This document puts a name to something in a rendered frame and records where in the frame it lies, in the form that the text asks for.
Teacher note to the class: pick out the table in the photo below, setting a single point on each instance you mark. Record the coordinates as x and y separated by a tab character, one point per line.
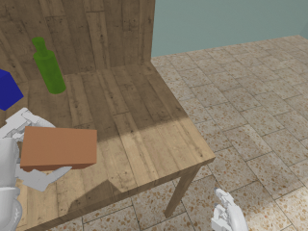
144	137

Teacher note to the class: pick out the left robot forearm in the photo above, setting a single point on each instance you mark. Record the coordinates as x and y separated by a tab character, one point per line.
10	208

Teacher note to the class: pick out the robot left hand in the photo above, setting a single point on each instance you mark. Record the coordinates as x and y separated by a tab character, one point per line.
10	134

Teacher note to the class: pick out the sponge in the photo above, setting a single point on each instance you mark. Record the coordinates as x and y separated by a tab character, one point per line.
49	148

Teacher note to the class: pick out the robot right hand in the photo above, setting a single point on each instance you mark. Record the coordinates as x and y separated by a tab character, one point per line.
230	219

